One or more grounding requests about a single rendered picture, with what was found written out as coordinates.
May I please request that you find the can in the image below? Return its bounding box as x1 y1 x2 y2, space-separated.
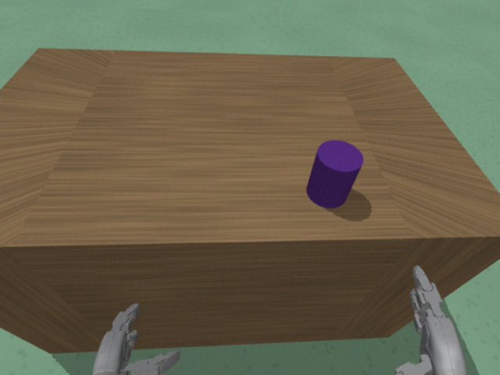
306 140 363 209

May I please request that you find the left robot hand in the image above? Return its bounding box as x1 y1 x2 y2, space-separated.
92 303 180 375

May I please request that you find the right robot hand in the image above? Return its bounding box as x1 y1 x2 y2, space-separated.
395 266 467 375

